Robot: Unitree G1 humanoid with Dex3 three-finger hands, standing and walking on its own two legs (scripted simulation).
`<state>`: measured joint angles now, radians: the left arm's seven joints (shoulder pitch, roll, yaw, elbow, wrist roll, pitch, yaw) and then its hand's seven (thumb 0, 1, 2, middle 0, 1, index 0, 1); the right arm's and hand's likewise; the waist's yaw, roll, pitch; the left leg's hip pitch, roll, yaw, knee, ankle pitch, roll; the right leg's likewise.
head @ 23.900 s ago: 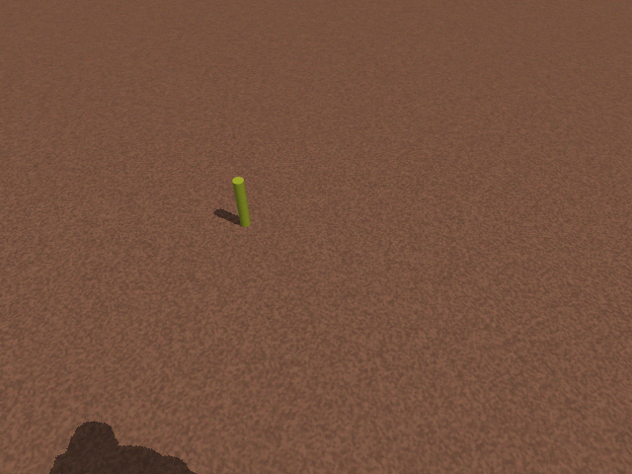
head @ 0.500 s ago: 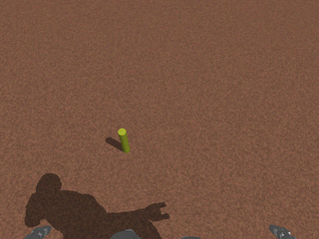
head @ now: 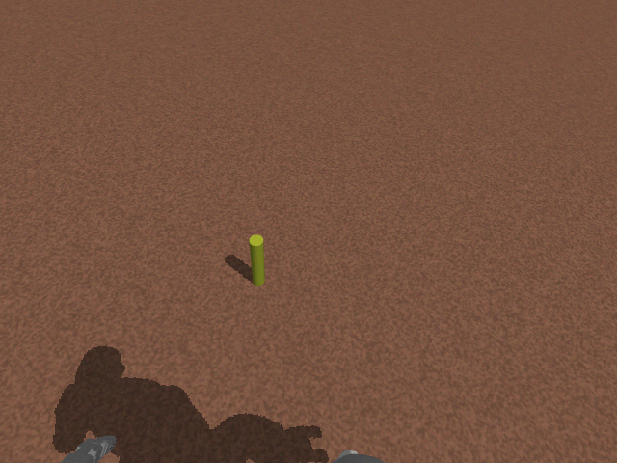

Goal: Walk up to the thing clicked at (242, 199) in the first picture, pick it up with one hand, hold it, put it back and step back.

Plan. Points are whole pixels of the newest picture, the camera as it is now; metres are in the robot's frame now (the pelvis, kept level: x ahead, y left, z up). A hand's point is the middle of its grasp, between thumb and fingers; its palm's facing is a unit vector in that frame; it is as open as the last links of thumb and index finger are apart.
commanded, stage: walk up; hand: left
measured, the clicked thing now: (257, 261) +0.81 +0.16 -0.64
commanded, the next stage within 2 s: stand in 1.20 s
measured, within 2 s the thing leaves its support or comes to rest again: neither
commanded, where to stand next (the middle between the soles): +0.47 -0.03 m, yaw -3 degrees
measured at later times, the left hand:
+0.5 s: hand out of the picture +0.01 +0.26 -0.14, palm faces +0.01 -0.91 -0.41, open 7.4 cm
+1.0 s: hand out of the picture +0.13 +0.25 -0.14, palm faces -0.01 -0.93 -0.37, open 7.4 cm
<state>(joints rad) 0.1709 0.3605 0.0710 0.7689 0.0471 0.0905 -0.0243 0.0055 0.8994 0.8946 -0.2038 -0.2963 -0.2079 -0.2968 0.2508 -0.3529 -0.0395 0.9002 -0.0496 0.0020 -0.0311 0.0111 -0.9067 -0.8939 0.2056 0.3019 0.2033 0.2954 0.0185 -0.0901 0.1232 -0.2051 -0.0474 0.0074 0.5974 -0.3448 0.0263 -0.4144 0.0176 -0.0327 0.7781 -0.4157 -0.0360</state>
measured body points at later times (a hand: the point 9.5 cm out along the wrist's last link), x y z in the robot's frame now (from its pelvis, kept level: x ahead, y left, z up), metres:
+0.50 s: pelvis -0.03 -0.02 +0.00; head -0.02 -0.02 +0.45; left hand +0.00 +0.31 -0.11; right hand +0.06 -0.33 -0.12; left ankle -0.01 +0.11 -0.73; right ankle -0.04 -0.17 -0.72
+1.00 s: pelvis +0.00 +0.00 +0.01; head +0.02 +0.00 +0.46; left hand +0.13 +0.30 -0.11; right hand +0.09 -0.30 -0.12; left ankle -0.01 +0.12 -0.72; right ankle -0.01 -0.15 -0.72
